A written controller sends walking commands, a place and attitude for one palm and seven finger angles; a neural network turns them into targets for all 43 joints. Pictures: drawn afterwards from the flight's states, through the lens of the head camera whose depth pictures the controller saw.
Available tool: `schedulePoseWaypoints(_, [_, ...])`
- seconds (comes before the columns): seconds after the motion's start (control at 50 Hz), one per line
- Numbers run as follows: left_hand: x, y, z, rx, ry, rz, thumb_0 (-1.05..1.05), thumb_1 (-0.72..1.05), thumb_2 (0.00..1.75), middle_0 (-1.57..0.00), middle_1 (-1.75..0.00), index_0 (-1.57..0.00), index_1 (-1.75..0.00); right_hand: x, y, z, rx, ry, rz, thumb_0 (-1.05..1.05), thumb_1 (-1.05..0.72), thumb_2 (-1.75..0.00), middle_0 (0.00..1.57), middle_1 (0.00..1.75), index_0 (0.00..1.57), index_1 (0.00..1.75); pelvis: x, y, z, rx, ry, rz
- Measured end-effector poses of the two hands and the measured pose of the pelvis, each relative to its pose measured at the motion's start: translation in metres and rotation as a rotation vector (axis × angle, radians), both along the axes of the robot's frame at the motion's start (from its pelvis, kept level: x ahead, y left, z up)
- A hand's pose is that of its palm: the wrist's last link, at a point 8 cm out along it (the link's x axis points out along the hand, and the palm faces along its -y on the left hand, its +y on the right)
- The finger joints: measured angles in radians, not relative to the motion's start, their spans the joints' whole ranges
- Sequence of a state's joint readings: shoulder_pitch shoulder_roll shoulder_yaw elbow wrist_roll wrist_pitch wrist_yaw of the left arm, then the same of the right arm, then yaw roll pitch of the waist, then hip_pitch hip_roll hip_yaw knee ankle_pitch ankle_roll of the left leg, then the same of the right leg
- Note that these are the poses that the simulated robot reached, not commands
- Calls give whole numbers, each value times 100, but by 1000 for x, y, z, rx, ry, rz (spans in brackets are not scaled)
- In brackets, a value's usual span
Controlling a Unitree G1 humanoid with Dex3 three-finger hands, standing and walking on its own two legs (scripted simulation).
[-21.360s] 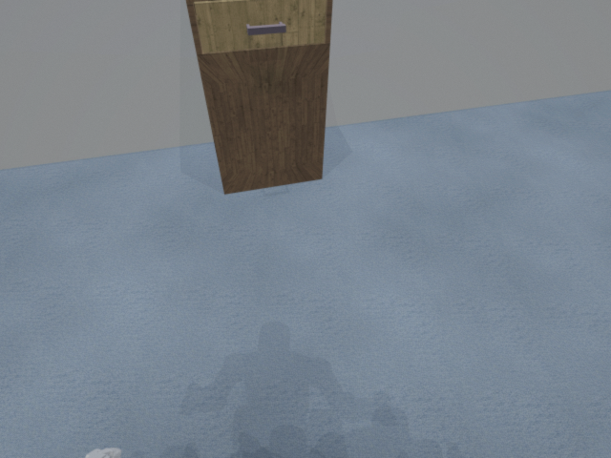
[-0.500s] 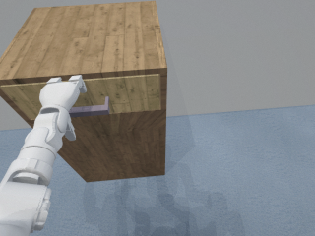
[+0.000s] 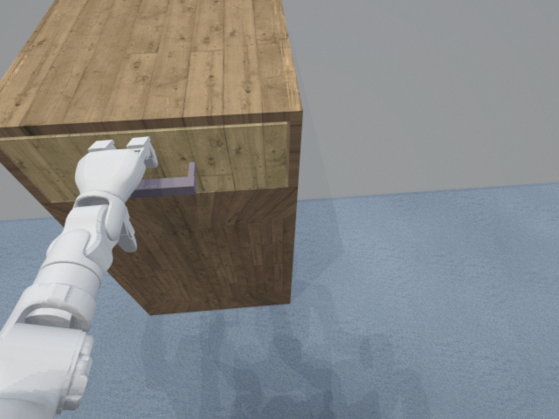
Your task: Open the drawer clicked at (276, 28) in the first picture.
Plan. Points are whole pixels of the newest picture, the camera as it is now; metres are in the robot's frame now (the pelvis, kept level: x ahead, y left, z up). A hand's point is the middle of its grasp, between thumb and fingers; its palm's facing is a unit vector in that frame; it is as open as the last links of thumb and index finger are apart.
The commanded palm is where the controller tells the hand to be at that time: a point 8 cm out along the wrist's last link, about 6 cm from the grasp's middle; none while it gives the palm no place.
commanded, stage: lower the fingers behind the handle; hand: left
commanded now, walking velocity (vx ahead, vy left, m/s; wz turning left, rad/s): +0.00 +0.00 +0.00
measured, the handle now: (157, 178) +0.50 +0.22 +0.02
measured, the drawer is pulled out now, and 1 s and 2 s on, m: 0.00 0.00 0.00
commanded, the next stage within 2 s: lift the fingers back up to retry in 1.28 s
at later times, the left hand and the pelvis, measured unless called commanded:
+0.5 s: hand (129, 199) +0.45 +0.25 +0.03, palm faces -0.04 -0.02 -1.00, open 13.8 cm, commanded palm +0.42 +0.24 +0.08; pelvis +0.00 +0.00 -0.01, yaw -1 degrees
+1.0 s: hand (131, 201) +0.45 +0.25 +0.02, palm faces -0.03 +0.02 -1.00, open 13.8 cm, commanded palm +0.43 +0.24 +0.05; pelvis -0.02 +0.00 -0.02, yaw +0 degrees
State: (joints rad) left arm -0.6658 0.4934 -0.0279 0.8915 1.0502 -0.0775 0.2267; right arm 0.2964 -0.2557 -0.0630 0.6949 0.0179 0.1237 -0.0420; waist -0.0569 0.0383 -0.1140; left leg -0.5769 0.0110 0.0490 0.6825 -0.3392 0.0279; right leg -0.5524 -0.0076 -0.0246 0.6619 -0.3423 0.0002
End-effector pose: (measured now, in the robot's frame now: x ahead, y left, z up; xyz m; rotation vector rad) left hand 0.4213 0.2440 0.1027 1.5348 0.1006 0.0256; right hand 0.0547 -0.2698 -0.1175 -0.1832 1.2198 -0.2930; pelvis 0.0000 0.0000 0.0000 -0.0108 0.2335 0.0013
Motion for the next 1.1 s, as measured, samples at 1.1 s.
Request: schedulePoseWaypoints(1.1, [6,0,-24,55,-8,40,0,-49,30,-24,-133,-32,-120,-50,-1,-18,-10,79,-11,0,-90,-90,21,30,20,30,-21,-2,-21,-11,78,3])
